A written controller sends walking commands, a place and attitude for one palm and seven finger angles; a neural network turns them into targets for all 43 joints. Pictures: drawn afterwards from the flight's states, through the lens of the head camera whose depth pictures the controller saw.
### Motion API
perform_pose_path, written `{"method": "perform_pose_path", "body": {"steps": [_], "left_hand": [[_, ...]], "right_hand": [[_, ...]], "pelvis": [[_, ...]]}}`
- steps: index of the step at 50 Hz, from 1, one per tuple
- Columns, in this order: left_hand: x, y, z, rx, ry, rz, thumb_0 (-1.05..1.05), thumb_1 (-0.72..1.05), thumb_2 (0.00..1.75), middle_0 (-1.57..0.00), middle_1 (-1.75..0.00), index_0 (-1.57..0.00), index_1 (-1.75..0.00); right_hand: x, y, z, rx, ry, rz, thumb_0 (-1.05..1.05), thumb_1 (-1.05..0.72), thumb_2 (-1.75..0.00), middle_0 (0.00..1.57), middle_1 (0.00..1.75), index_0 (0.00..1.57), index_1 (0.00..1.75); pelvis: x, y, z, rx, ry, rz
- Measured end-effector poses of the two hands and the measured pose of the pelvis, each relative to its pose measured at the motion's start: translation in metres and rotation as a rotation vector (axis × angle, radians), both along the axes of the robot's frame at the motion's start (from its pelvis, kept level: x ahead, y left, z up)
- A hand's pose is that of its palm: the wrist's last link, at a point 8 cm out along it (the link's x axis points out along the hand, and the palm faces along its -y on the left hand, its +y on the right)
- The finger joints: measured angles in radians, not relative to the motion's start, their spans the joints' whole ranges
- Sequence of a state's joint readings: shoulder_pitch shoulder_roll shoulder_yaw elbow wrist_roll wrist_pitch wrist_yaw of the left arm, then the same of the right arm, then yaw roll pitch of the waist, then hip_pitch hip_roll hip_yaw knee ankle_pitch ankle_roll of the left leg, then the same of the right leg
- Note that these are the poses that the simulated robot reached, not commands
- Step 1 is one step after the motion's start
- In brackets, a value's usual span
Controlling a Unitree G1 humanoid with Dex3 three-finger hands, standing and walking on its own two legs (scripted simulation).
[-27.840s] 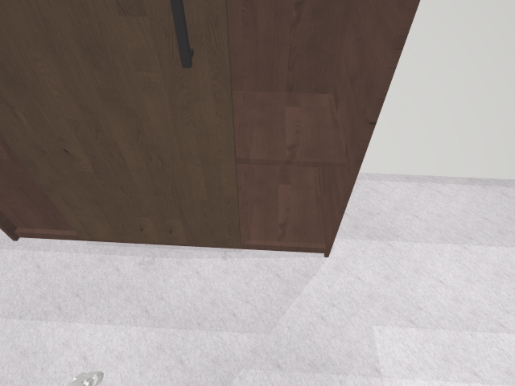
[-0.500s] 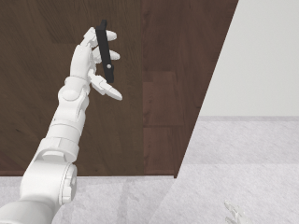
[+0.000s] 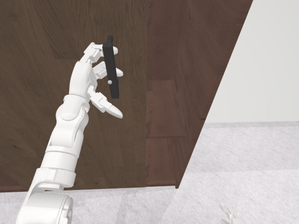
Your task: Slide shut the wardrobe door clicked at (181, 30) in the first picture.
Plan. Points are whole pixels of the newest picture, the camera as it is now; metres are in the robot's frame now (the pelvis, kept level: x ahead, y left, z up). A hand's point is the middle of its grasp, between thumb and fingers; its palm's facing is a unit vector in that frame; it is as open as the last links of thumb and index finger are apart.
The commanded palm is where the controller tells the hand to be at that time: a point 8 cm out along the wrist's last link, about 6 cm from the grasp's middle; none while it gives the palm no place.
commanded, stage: slip the hand off the handle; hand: left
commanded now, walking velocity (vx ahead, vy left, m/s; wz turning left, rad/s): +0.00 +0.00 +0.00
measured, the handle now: (112, 68) +0.44 +0.11 +0.21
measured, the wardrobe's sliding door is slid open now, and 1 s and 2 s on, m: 0.20 0.20 0.20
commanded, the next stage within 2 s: draw the hand back to the body in 0.78 s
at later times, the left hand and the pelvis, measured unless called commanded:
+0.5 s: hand (78, 103) +0.33 +0.17 +0.19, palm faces +0.01 -0.99 -0.13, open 14.7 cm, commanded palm +0.30 +0.22 +0.20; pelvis +0.02 -0.02 +0.00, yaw +4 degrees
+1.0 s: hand (69, 124) +0.28 +0.18 +0.19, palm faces +0.05 -1.00 -0.08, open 14.7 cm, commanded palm +0.24 +0.22 +0.20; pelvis +0.03 -0.02 +0.00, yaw +5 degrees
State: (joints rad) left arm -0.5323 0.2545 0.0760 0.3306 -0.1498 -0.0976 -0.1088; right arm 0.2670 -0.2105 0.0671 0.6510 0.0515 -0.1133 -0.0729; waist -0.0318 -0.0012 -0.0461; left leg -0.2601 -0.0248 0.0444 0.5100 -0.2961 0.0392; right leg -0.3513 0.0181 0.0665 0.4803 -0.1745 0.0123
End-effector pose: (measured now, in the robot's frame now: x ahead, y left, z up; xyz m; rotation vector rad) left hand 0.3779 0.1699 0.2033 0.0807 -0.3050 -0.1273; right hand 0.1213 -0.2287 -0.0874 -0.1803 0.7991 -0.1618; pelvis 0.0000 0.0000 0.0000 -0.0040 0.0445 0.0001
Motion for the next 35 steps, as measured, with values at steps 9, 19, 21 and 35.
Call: {"method": "perform_pose_path", "body": {"steps": [9, 19, 21, 35], "left_hand": [[-0.013, 0.042, -0.008, -0.006, 0.053, 0.175, -0.01, -0.55, 0.20, -0.45, -1.15, -0.26, -1.15], [-0.063, 0.073, -0.008, 0.027, 0.004, 0.167, -0.01, -0.56, 0.20, -0.28, -1.15, -0.25, -1.15], [-0.066, 0.069, -0.010, 0.028, 0.009, 0.149, -0.01, -0.56, 0.20, -0.27, -1.15, -0.25, -1.15], [-0.097, 0.059, -0.010, 0.048, 0.002, 0.149, -0.01, -0.56, 0.20, -0.26, -1.15, -0.26, -1.15]], "right_hand": [[0.032, -0.007, 0.007, 0.017, -0.054, 0.024, 0.01, -0.90, -0.90, 0.20, 0.30, 0.20, 0.30], [0.065, -0.018, 0.013, -0.008, -0.126, 0.135, 0.01, -0.90, -0.90, 0.20, 0.30, 0.20, 0.30], [0.072, -0.018, 0.014, -0.009, -0.144, 0.150, 0.02, -0.90, -0.90, 0.20, 0.30, 0.20, 0.30], [0.105, 0.002, 0.025, 0.059, -0.265, 0.206, 0.02, -0.90, -0.90, 0.20, 0.30, 0.20, 0.30]], "pelvis": [[0.013, -0.011, 0.002, -0.002, -0.006, 0.006], [0.022, -0.021, 0.002, -0.009, -0.019, 0.061], [0.022, -0.022, 0.002, -0.009, -0.021, 0.068], [0.032, -0.027, 0.000, -0.005, -0.028, 0.061]]}}
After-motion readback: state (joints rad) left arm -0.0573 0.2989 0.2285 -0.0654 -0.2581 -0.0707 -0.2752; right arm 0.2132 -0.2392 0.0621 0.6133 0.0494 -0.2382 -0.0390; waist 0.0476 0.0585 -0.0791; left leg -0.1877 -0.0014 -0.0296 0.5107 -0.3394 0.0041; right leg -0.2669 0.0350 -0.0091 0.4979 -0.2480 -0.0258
